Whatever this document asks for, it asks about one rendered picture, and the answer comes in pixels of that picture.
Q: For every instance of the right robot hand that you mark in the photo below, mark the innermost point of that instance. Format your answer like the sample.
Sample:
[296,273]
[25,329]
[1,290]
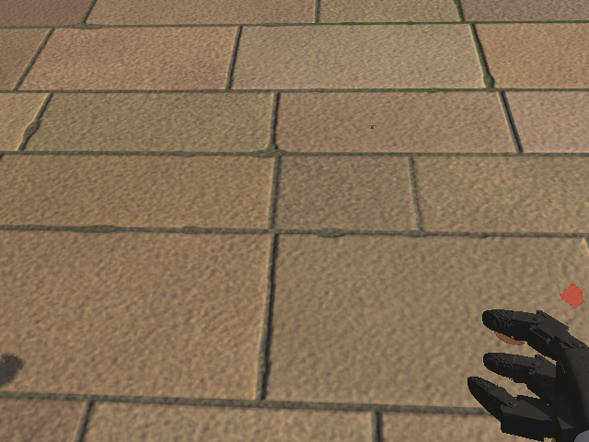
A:
[562,412]

